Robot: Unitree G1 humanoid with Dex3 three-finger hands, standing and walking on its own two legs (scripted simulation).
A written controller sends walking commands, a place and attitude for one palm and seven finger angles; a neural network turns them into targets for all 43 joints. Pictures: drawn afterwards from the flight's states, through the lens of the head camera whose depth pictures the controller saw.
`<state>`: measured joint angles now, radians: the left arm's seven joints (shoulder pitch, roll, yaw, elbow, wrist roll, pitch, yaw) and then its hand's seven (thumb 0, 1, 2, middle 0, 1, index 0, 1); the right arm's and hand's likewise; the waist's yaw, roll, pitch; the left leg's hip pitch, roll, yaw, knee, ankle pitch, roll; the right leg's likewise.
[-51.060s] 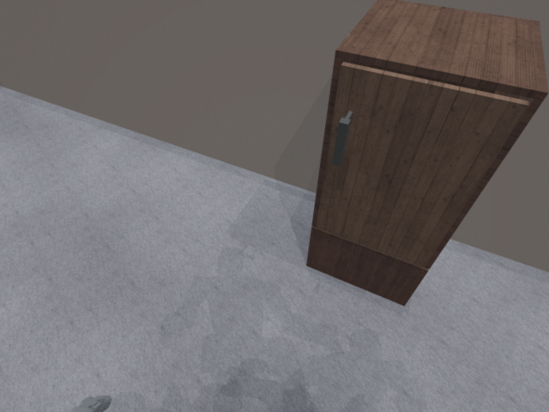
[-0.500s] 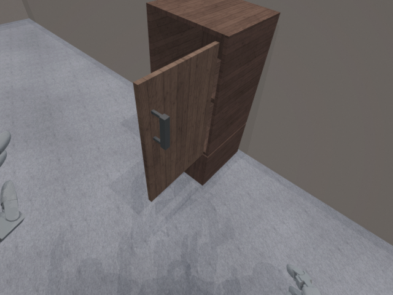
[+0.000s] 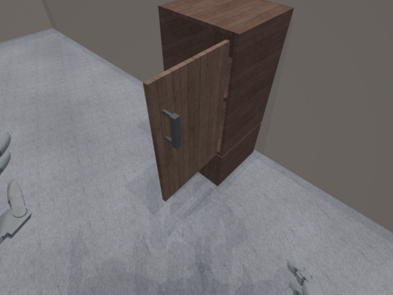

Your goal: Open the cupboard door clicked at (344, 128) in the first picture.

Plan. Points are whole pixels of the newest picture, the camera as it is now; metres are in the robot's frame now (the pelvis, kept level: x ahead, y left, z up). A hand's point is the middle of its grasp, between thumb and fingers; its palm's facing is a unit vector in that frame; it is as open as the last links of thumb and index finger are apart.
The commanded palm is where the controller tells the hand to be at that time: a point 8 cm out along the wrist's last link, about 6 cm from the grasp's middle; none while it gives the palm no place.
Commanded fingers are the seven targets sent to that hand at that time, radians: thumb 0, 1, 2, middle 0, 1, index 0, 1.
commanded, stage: let the arm hang, fingers relaxed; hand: left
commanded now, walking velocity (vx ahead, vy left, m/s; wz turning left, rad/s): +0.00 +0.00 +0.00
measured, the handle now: (171, 129) +0.60 +0.11 -0.04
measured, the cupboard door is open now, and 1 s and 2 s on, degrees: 92 92 92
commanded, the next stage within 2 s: look to check the result in 1.10 s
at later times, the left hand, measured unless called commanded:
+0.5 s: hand out of the picture -0.04 +0.20 -0.17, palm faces +0.05 -0.97 -0.23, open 7.2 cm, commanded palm none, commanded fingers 0.00 0.90 0.90 -0.20 -0.30 -0.20 -0.30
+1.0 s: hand out of the picture +0.00 +0.17 -0.17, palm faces +0.05 -0.98 -0.19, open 7.3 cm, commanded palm none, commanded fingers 0.00 0.90 0.90 -0.20 -0.30 -0.20 -0.30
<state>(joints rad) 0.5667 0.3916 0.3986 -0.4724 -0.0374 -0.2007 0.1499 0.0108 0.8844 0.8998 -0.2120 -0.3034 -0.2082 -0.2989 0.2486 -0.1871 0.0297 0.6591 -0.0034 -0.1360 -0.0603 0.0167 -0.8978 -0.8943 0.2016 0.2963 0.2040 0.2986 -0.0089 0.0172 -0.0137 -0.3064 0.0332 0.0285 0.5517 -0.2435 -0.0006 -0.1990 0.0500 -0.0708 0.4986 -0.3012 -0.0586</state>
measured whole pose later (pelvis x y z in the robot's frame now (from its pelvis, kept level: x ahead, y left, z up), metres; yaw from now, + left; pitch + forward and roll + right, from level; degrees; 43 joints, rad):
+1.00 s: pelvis -0.01 +0.01 +0.01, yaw +1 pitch -2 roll +0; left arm 0.25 0.14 0.00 1.15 0.00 0.00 0.04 0.01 0.93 0.90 -0.20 -0.30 -0.20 -0.30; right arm 0.28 -0.12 0.00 1.15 -0.02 0.01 -0.03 0.01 -0.91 -0.89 0.20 0.30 0.20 0.30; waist -0.01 0.01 0.04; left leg -0.21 0.00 0.02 0.40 -0.16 0.01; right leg -0.12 0.02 -0.08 0.40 -0.25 -0.04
